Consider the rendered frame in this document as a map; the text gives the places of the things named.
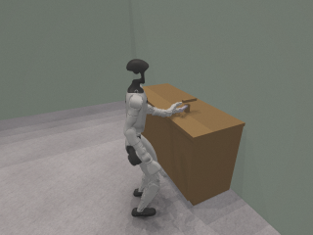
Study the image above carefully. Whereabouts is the robot left upper arm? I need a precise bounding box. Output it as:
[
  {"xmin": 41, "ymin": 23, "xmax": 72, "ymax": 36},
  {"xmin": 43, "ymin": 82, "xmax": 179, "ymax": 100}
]
[{"xmin": 140, "ymin": 84, "xmax": 154, "ymax": 115}]

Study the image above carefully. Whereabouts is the left robot hand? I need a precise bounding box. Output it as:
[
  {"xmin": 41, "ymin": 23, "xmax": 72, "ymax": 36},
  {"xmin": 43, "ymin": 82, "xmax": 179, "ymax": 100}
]
[{"xmin": 170, "ymin": 102, "xmax": 182, "ymax": 114}]

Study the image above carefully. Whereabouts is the right robot hand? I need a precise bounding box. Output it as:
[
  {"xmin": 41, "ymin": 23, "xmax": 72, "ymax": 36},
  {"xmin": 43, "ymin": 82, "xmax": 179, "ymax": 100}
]
[{"xmin": 146, "ymin": 160, "xmax": 167, "ymax": 182}]

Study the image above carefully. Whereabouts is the counter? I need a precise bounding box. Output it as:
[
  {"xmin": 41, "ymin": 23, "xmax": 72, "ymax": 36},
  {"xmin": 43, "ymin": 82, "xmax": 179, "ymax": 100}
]
[{"xmin": 141, "ymin": 83, "xmax": 246, "ymax": 206}]

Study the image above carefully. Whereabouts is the left robot shin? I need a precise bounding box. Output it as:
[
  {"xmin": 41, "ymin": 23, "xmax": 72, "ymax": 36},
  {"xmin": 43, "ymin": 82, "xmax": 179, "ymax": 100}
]
[{"xmin": 139, "ymin": 173, "xmax": 149, "ymax": 192}]

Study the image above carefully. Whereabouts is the robot right upper arm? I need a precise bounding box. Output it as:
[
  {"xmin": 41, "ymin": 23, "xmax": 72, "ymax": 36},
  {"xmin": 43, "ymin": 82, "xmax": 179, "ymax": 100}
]
[{"xmin": 123, "ymin": 94, "xmax": 143, "ymax": 136}]

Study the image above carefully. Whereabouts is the right robot foot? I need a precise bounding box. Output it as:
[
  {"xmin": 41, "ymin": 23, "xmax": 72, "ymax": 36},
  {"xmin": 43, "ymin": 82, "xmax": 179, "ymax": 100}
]
[{"xmin": 131, "ymin": 208, "xmax": 157, "ymax": 217}]

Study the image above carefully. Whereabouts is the tap lever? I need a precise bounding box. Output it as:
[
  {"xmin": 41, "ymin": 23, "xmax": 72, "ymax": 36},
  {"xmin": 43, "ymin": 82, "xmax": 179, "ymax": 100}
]
[{"xmin": 179, "ymin": 105, "xmax": 188, "ymax": 113}]

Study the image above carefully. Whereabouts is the left robot forearm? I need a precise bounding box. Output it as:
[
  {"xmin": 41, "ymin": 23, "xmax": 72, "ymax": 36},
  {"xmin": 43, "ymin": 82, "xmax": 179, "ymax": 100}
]
[{"xmin": 152, "ymin": 106, "xmax": 173, "ymax": 118}]

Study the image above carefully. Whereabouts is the right robot forearm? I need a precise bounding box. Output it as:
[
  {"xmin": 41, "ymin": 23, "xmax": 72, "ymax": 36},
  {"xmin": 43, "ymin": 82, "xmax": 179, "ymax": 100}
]
[{"xmin": 125, "ymin": 129, "xmax": 153, "ymax": 165}]

